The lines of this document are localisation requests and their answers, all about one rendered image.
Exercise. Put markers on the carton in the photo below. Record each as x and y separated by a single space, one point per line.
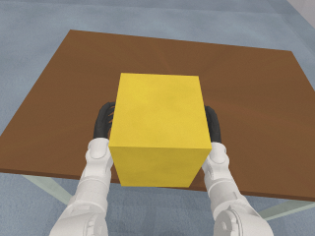
159 135

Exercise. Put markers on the table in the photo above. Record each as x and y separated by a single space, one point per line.
264 103

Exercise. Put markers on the right robot upper arm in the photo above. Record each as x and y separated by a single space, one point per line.
231 222

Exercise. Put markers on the robot right hand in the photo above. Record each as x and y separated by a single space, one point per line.
213 125

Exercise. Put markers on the robot left forearm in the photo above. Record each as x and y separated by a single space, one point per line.
93 187

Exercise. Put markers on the robot right forearm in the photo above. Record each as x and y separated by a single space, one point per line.
221 188

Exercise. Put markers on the left robot upper arm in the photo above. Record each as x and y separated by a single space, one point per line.
86 224

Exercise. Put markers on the robot left hand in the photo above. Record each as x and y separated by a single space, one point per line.
102 125

